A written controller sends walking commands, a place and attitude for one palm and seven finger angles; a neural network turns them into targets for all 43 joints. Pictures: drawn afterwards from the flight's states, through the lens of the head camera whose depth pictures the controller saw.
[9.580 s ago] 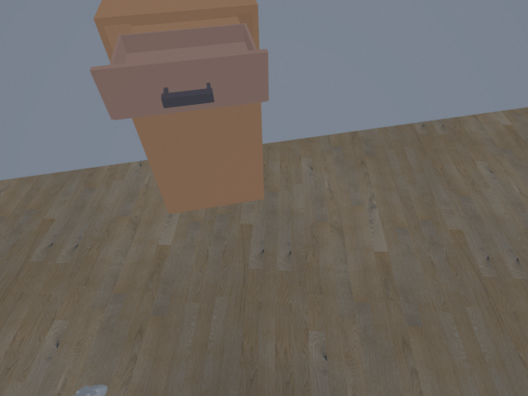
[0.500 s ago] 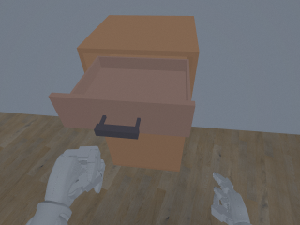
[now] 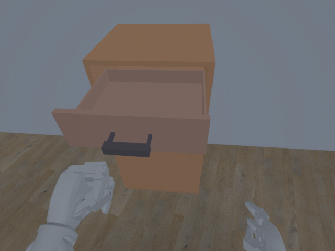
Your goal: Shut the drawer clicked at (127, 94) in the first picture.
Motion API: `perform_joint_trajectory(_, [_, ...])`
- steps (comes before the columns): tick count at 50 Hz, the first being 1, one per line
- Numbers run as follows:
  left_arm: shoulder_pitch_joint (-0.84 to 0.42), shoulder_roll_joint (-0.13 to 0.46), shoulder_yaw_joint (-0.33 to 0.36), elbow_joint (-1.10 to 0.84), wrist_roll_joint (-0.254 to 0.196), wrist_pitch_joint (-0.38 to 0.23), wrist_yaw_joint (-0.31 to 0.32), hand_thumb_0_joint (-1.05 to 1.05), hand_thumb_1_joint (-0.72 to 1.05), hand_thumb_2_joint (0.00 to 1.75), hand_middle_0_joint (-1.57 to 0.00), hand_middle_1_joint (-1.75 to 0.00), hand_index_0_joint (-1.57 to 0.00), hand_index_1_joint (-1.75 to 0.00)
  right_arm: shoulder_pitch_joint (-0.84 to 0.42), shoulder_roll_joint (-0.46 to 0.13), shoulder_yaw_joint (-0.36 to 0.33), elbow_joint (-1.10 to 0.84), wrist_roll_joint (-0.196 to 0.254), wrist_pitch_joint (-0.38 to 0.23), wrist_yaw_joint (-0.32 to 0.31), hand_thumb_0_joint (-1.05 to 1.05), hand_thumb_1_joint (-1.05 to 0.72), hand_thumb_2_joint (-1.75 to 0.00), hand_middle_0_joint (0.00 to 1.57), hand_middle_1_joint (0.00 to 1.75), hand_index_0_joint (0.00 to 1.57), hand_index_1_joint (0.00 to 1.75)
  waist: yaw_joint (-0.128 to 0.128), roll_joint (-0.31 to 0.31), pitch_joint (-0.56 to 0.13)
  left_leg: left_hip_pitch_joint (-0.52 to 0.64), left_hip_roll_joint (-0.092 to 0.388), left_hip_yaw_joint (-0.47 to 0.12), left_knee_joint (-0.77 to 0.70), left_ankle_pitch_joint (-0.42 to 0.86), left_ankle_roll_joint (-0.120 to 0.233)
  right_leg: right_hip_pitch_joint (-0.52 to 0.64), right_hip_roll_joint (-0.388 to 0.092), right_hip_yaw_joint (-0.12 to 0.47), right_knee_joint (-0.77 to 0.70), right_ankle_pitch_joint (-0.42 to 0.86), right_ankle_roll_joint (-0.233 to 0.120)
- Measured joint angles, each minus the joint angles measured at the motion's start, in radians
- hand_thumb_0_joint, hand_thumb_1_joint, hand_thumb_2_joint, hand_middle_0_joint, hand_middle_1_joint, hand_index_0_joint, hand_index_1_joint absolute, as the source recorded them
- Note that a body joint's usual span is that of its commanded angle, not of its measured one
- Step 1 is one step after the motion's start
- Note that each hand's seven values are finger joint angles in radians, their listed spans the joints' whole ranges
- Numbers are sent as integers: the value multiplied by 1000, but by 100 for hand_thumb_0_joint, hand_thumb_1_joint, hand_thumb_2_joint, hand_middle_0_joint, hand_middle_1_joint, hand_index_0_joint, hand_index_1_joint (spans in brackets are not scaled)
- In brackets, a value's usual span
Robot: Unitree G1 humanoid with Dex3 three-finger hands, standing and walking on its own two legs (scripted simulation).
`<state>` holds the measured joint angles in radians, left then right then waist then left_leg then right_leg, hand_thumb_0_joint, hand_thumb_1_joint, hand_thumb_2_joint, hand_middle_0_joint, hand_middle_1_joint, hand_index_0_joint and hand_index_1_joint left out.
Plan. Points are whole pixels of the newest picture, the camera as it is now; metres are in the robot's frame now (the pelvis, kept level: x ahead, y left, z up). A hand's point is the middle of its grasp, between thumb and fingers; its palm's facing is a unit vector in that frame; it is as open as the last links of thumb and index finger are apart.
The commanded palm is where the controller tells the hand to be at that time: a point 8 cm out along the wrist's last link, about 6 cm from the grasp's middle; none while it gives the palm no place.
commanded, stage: bring the fist close to the handle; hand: left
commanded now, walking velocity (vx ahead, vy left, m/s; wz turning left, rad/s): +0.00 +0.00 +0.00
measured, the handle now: (128, 142) +0.38 +0.15 +0.07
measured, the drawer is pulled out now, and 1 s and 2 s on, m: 0.28 0.28 0.27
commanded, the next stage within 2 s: push the drawer shut in 1.46 s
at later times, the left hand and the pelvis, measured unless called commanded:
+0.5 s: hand (122, 183) +0.22 +0.12 +0.12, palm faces -0.04 -1.00 -0.03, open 3.3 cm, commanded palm +0.20 +0.17 +0.12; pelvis +0.01 +0.00 +0.00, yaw -1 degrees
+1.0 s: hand (134, 180) +0.26 +0.11 +0.07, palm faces -0.04 -1.00 -0.03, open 3.3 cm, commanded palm +0.25 +0.16 +0.07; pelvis +0.01 +0.00 -0.01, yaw -1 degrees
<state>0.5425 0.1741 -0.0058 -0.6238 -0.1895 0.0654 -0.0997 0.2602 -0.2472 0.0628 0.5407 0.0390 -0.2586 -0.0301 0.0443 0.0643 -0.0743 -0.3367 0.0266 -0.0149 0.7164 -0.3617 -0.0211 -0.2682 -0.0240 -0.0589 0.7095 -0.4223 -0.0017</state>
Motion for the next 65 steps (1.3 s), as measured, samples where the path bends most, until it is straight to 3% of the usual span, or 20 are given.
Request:
perform_joint_trajectory(12, [-54, -12, 11, 108, -7, -10, -8, 2, 90, 90, -140, -160, -140, -160, -14, 6, 6, 13, -4, -8, -8, 2, -91, -90, 20, 30, 21, 30, -1, -3, 7, -3, 0, -1, -6, 4, -1, -2, 1, -1, -7, 4, 0])
perform_joint_trajectory(35, [-154, -51, -44, 320, 55, -147, 63, 2, 90, 90, -140, -160, -140, -160, 5, 8, -16, 8, -28, 39, 19, 2, -91, -90, 20, 30, 21, 30, -35, -18, 9, -84, -2, 17, 43, -29, 2, -95, -4, 19, 54, -29, 3])
perform_joint_trajectory(56, [-343, -54, -23, 596, 59, -272, 67, 2, 90, 90, -140, -160, -140, -160, -19, 8, -30, 17, -34, 105, 26, 2, -91, -90, 20, 30, 20, 30, -55, -30, -4, -203, 4, 17, 122, -50, -6, -221, 0, 22, 146, -58, -5])
perform_joint_trajectory(65, [-327, -53, -14, 585, 50, -304, 69, 2, 91, 90, -140, -160, -140, -160, -2, 4, -41, 13, -28, 123, 30, 2, -91, -90, 20, 30, 20, 30, -57, -23, -9, -202, 9, 19, 118, -50, -6, -221, 5, 25, 139, -53, -5])
